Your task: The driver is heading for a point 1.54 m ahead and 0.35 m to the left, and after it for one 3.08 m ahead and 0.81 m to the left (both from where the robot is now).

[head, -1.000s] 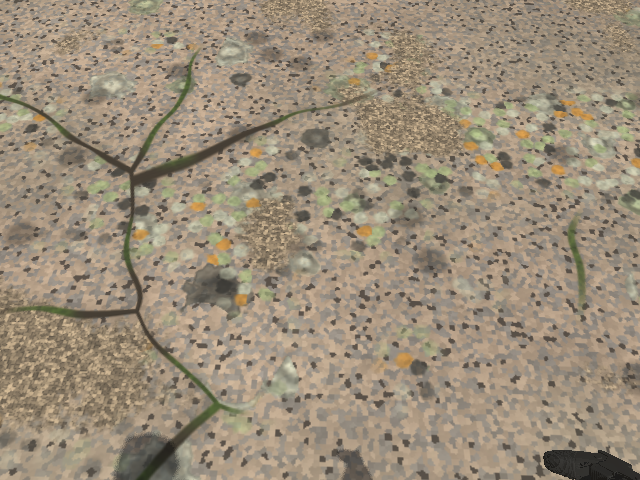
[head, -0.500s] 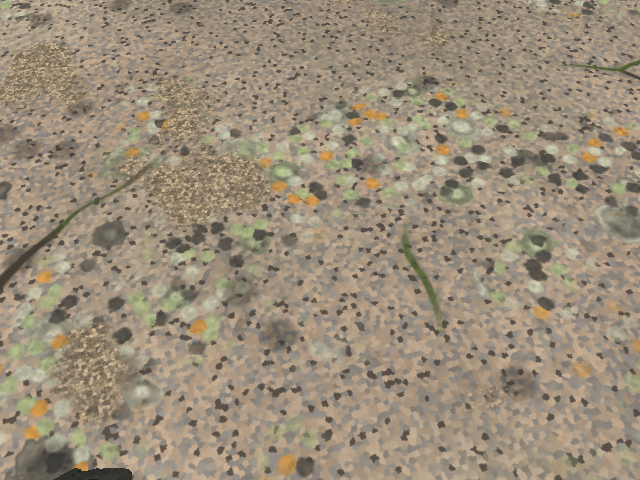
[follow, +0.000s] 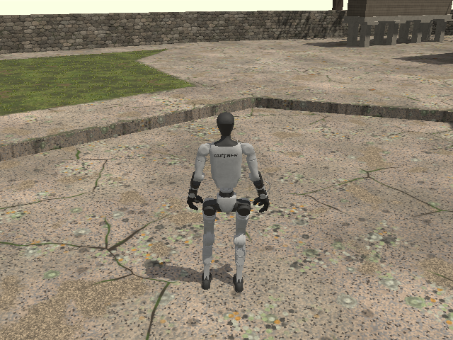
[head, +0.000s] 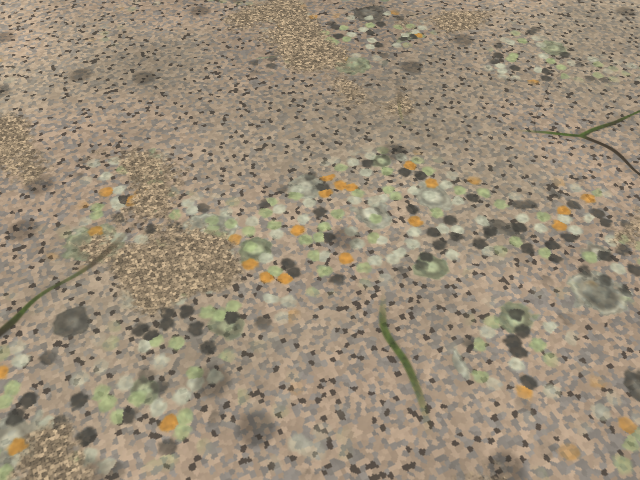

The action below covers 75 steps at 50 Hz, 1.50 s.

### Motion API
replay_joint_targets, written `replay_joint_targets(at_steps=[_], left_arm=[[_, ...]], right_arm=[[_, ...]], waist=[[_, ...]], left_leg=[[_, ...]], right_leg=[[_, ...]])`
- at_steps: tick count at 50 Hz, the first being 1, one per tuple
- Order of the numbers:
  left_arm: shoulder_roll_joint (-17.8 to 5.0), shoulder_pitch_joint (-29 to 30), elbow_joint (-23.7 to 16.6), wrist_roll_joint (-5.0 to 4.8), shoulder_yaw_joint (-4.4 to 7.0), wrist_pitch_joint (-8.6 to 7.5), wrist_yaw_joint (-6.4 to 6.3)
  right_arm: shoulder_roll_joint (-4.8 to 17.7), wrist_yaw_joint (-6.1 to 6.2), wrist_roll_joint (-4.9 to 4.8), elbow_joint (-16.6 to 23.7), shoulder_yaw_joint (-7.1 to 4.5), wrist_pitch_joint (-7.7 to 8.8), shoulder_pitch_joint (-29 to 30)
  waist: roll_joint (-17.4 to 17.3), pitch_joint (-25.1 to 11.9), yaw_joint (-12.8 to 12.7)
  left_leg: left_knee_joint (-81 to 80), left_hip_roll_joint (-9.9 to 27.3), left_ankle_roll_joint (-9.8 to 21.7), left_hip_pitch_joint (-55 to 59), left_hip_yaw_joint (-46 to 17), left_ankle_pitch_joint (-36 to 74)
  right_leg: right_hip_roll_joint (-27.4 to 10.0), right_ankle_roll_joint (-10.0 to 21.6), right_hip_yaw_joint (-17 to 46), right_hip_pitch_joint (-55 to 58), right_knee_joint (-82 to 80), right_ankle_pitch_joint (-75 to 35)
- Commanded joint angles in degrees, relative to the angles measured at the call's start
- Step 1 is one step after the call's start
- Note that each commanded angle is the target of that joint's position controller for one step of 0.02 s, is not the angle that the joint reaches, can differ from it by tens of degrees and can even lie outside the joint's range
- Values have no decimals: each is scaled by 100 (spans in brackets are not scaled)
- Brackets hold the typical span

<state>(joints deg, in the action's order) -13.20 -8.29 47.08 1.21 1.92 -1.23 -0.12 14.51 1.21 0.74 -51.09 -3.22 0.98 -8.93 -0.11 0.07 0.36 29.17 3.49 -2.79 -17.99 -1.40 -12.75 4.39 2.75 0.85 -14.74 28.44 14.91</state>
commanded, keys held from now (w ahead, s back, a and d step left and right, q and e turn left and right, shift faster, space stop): no key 0.40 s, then w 0.60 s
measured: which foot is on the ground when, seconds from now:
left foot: down 0.00-1.00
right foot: down 0.00-0.66, up 0.68-1.00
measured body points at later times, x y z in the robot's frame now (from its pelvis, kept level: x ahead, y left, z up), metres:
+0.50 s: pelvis +0.03 +0.02 +0.00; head +0.03 +0.02 +0.45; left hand +0.10 +0.28 -0.14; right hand +0.12 -0.24 -0.14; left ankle +0.03 +0.15 -0.73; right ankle +0.00 -0.09 -0.74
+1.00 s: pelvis +0.19 +0.05 +0.01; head +0.21 +0.06 +0.45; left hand +0.40 +0.29 -0.10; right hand +0.11 -0.20 -0.13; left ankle +0.06 +0.15 -0.74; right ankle +0.37 -0.10 -0.69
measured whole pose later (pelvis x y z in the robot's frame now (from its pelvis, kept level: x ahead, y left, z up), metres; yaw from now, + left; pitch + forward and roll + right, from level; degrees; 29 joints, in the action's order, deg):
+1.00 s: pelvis +0.19 +0.05 +0.01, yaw +0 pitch +1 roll +0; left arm -14.5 0.4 51.0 -1.5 3.2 -4.1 1.3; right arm 12.1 0.4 -0.2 -61.5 -1.7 4.9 -25.1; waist 1.4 1.5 5.3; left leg 10.0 -1.4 2.2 6.0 1.4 -17.2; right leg -4.1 0.7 -0.8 -35.4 35.9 0.9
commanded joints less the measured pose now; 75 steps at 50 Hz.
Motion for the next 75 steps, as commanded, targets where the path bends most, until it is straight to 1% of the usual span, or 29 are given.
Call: replay_joint_targets(at_steps=[1,4,12,20,23,26,28,30,32,33,34,35,36,38,40,42,46,51,54,56,57,58,59,60,61,62,64,70,75], left_arm=[[-664,-130,-190,-47,163,25,-43],[-665,-99,-143,-50,180,153,-62],[-598,-126,218,-95,204,132,-93],[-635,-141,594,-102,193,119,-132],[-778,-328,775,-183,245,137,-148],[-1043,-749,850,-262,310,-23,-148],[-1155,-762,874,-262,353,-177,-138],[-1057,-541,805,-282,333,-261,-107],[-962,-67,648,-319,304,-238,-71],[-760,153,526,-281,241,-265,-61],[-451,249,304,-259,176,-338,-78],[-659,323,253,-296,224,-423,-84],[-740,144,329,-380,253,-476,-40],[-682,24,455,-372,258,-502,8],[-658,178,438,-281,299,-457,42],[-478,388,364,-232,268,-399,72],[-245,1261,43,-247,146,-369,109],[-392,1839,-209,-302,112,-396,234],[-704,1465,-191,-289,230,-442,281],[-1105,-163,288,-294,473,-413,213],[-1503,-1243,520,-217,581,-383,143],[-1697,-1555,665,-179,575,-365,196],[-1156,-1297,643,-228,419,-389,214],[-970,-717,552,-237,348,-430,201],[-843,-225,448,-196,294,-475,212],[-697,41,422,-123,254,-512,235],[-525,160,485,-75,196,-546,259],[-920,-483,728,-111,254,-533,41],[-1007,-1083,892,-201,253,-468,-20]], right_arm=[[641,-43,-7,259,-132,60,271],[660,-49,-14,117,-116,136,167],[639,28,-57,-165,-86,68,216],[594,49,-53,-438,-64,-1,282],[546,56,-118,-575,-71,-32,185],[371,33,-199,-398,-23,166,505],[364,-41,-245,-320,-21,355,602],[404,-134,-253,-393,-46,491,349],[477,-173,-254,-798,-126,522,-543],[721,-156,-206,-998,-214,504,-1171],[1357,-179,-205,-1155,-380,511,-1877],[1130,-223,-121,-1143,-274,548,-1976],[784,-223,-100,-1028,-154,600,-1579],[650,-249,-121,-833,-85,629,-1168],[455,-238,-92,-812,13,569,-1178],[538,-173,-74,-845,19,505,-1399],[768,-47,-61,-797,-11,441,-1499],[768,-29,-155,-918,-58,411,-1833],[927,-19,-156,-856,-134,342,-1665],[882,-14,-110,-765,-115,263,-1515],[687,-18,-2,-618,-28,264,-1581],[-190,-94,-90,-616,196,388,-2342],[438,-123,-249,-579,52,541,-1736],[745,-132,-386,-339,-48,633,-1154],[747,-85,-358,-286,-55,667,-901],[702,-45,-259,-289,-106,643,-844],[438,-31,-214,-323,-110,492,-1135],[449,-20,-93,130,-135,367,-80],[290,-150,-151,412,-25,433,936]], waist=[[-625,-399,-99],[-440,-335,-45],[-36,-292,14],[35,-130,7],[223,56,-42],[756,738,-246],[1012,987,-233],[877,817,-20],[640,492,427],[89,295,643],[-1533,53,746],[-1530,109,753],[-875,355,463],[-447,455,235],[-485,415,189],[-508,386,235],[-473,609,385],[-528,849,409],[-646,427,19],[-697,-576,-799],[-27,-1392,-1083],[1612,-2347,-567],[1057,-1794,-778],[883,-860,-627],[318,-445,-416],[186,-196,-215],[386,-159,101],[220,323,-36],[223,428,-394]], left_leg=[[-433,396,470,510,-409,1019],[-314,223,337,594,-214,1197],[-183,118,376,842,-121,1455],[-285,14,353,882,-55,1205],[-29,-336,427,525,260,-1135],[796,-476,504,-626,411,-1680],[1270,-285,656,-1049,225,-1263],[898,-186,816,-801,203,-1312],[-136,-337,843,968,317,-509],[-515,50,944,1806,-422,-497],[-1445,1150,1576,2740,-2543,-986],[-1828,1833,2012,2982,-3840,-927],[-1668,1808,1910,2856,-3414,-723],[-1723,1420,1559,2601,-2290,-63],[-1874,1096,1332,2265,-1467,946],[-1989,947,1350,2158,-1036,1562],[-2271,750,1282,1596,-488,1624],[-2287,1030,1264,1891,-324,1706],[-1538,1169,1111,2355,-181,3614],[344,810,854,1851,124,4839],[2206,463,690,429,282,2958],[4148,-650,393,-1463,-24,-1679],[4813,-432,546,-2067,-692,-1958],[4883,-147,653,-2456,-497,-1461],[4621,158,672,-2187,-381,-890],[4321,346,648,-1899,-326,-557],[3947,553,620,-1334,-366,-344],[2213,664,272,-2156,-206,990],[650,307,253,-1797,149,1978]], right_leg=[[-425,11,297,92,-222,-467],[-550,104,444,164,-268,-953],[-575,36,428,310,-259,-1437],[-596,-6,408,351,-369,-1300],[-549,227,500,151,-571,1277],[-1429,812,1928,156,-1429,3198],[-2043,1181,2821,277,-1711,2877],[-1998,1078,2495,409,-1463,1889],[-1420,661,1530,-403,-944,1029],[-957,361,851,-989,88,235],[-107,-107,-175,-2100,1995,522],[-94,-159,192,-2998,3245,1785],[-462,-24,510,-3345,3867,1500],[-869,107,345,-3399,3764,529],[-1056,33,171,-2952,3209,-15],[-1016,-137,-45,-2818,2711,-354],[-818,-279,-275,-2327,1109,-1294],[-725,-69,-254,-2049,302,-1632],[-491,201,-373,-1283,147,-1217],[-274,510,-499,896,157,-1164],[-1411,875,850,2739,317,-866],[-2708,1782,3812,4197,-651,826],[-2489,1503,4114,3707,-1262,1437],[-2347,1264,3247,2832,-1408,1118],[-2160,1158,2574,1895,-1567,378],[-1972,1098,2041,1174,-1689,-228],[-1721,1067,1477,490,-1974,-507],[-1634,1117,807,348,-2408,-972],[-1462,885,275,688,-2316,-1245]])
